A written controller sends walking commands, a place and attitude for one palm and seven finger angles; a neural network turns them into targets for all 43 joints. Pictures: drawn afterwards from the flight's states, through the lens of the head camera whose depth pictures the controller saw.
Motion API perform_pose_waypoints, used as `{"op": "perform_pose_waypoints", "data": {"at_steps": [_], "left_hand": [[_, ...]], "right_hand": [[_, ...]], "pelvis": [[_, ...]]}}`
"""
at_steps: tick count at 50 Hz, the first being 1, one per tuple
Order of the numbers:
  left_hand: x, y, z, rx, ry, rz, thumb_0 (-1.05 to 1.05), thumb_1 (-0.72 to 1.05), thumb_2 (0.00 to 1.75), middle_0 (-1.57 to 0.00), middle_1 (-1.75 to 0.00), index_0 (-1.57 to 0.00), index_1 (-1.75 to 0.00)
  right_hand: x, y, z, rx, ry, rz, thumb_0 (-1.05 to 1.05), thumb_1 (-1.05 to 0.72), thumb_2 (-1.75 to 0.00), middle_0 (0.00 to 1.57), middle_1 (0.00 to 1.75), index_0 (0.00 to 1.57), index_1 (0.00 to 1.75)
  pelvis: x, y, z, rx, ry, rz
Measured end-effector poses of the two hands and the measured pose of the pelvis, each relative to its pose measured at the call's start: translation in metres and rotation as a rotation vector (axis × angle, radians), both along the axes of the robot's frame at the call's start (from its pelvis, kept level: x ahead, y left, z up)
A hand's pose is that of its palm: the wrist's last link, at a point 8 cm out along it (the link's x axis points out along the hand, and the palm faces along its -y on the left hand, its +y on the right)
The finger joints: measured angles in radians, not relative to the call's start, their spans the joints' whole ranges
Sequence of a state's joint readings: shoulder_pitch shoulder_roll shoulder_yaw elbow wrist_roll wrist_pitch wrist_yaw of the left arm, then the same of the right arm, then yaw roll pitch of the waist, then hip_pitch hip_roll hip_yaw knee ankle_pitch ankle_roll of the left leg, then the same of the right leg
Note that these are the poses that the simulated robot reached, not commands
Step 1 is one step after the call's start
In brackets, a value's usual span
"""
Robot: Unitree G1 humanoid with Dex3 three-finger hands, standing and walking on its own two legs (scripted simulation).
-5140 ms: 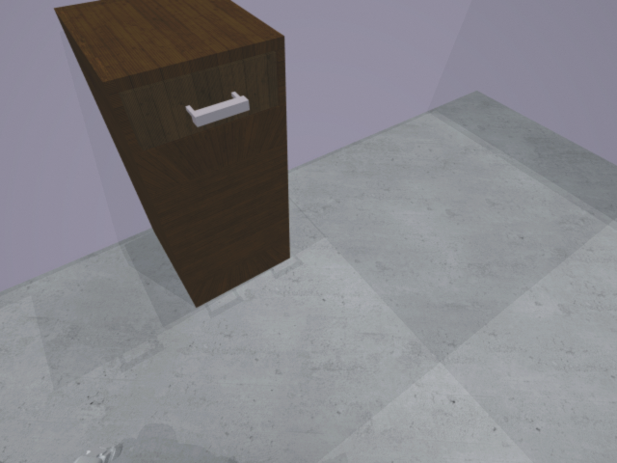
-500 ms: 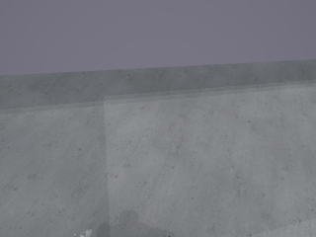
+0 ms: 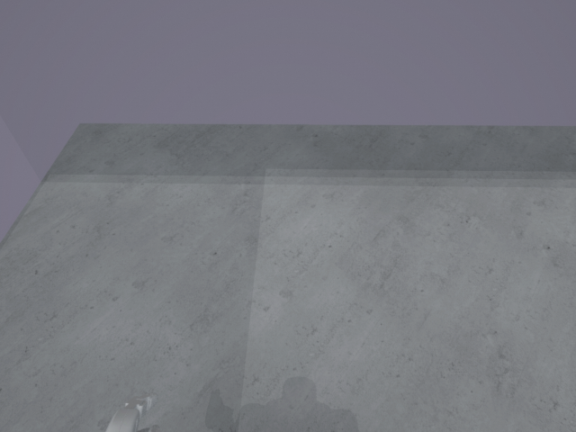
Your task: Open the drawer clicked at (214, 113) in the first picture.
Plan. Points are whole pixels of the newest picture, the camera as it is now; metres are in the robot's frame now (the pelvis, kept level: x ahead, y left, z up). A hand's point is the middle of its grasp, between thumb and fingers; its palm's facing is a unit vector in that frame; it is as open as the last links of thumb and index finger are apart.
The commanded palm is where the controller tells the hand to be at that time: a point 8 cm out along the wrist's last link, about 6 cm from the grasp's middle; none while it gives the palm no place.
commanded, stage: turn to face it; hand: left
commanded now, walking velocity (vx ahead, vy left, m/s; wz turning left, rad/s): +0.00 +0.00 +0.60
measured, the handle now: out of the picture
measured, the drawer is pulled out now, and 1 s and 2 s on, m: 0.00 0.00 0.00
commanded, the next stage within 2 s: none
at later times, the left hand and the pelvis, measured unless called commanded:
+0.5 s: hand out of the picture -0.07 +0.22 -0.18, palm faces +0.37 -0.90 -0.24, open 7.4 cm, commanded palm none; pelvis -0.02 +0.01 -0.01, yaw +20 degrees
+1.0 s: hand out of the picture +0.00 +0.28 -0.14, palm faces +0.55 -0.80 -0.24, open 7.4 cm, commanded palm none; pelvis -0.02 +0.03 +0.01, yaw +36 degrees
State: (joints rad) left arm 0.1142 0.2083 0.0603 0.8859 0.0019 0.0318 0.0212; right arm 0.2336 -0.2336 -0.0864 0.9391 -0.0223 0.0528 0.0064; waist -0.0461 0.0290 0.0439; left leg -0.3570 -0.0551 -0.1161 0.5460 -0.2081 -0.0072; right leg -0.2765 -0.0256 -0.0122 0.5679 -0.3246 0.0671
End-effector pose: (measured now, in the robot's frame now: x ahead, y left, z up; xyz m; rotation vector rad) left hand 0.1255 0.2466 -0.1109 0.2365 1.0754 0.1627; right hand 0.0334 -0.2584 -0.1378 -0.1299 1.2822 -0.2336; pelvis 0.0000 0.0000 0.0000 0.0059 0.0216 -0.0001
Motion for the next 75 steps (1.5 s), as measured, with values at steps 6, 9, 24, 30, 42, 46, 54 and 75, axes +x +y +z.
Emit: {"op": "perform_pose_waypoints", "data": {"at_steps": [6, 9, 24, 30, 42, 46, 54, 75], "left_hand": [[-0.046, -0.023, 0.012, 0.004, 0.017, 0.079, 0.01, 0.90, 0.90, -0.20, -0.30, -0.20, -0.30], [-0.070, -0.028, 0.012, -0.001, 0.051, 0.122, 0.01, 0.90, 0.90, -0.21, -0.30, -0.20, -0.30], [-0.212, 0.006, -0.033, -0.078, 0.252, 0.421, 0.01, 0.90, 0.90, -0.21, -0.30, -0.20, -0.30], [-0.235, 0.038, -0.038, -0.093, 0.279, 0.501, 0.01, 0.90, 0.90, -0.20, -0.29, -0.20, -0.30], [-0.190, 0.075, -0.012, -0.059, 0.044, 0.556, 0.01, 0.91, 0.90, -0.20, -0.29, -0.20, -0.30], [-0.178, 0.075, -0.006, -0.045, 0.007, 0.570, 0.01, 0.91, 0.90, -0.20, -0.29, -0.20, -0.30], [-0.162, 0.053, 0.007, 0.000, -0.053, 0.612, 0.01, 0.90, 0.90, -0.20, -0.29, -0.20, -0.30], [-0.321, -0.053, -0.014, -0.091, 0.157, 0.990, 0.01, 0.90, 0.90, -0.21, -0.30, -0.20, -0.30]], "right_hand": [[0.027, -0.027, 0.003, 0.006, -0.023, 0.085, 0.00, -0.91, -0.90, 0.20, 0.30, 0.20, 0.29], [0.039, -0.032, 0.008, 0.007, -0.028, 0.131, 0.00, -0.91, -0.90, 0.20, 0.30, 0.20, 0.29], [0.126, 0.049, 0.014, -0.037, -0.061, 0.462, 0.00, -0.91, -0.90, 0.20, 0.30, 0.20, 0.29], [0.145, 0.096, 0.035, -0.053, -0.156, 0.547, 0.00, -0.91, -0.90, 0.20, 0.30, 0.20, 0.29], [0.123, 0.113, 0.042, -0.056, -0.081, 0.601, 0.00, -0.90, -0.90, 0.21, 0.30, 0.20, 0.30], [0.114, 0.103, 0.034, -0.053, -0.032, 0.605, 0.00, -0.90, -0.90, 0.21, 0.30, 0.20, 0.30], [0.113, 0.073, 0.011, -0.038, 0.075, 0.638, 0.00, -0.90, -0.90, 0.21, 0.30, 0.20, 0.30], [0.214, 0.169, 0.014, -0.028, -0.028, 1.029, 0.00, -0.91, -0.90, 0.20, 0.30, 0.19, 0.29]], "pelvis": [[-0.006, -0.019, 0.008, 0.026, -0.021, 0.084], [-0.008, -0.025, 0.011, 0.034, -0.024, 0.126], [-0.018, 0.008, -0.005, -0.014, -0.009, 0.338], [-0.025, 0.030, 0.000, -0.037, -0.023, 0.389], [-0.025, 0.043, 0.014, -0.048, -0.024, 0.528], [-0.022, 0.038, 0.013, -0.043, -0.018, 0.575], [-0.011, 0.015, 0.007, -0.023, -0.002, 0.670], [-0.020, 0.009, 0.003, 0.019, -0.020, 0.958]]}}
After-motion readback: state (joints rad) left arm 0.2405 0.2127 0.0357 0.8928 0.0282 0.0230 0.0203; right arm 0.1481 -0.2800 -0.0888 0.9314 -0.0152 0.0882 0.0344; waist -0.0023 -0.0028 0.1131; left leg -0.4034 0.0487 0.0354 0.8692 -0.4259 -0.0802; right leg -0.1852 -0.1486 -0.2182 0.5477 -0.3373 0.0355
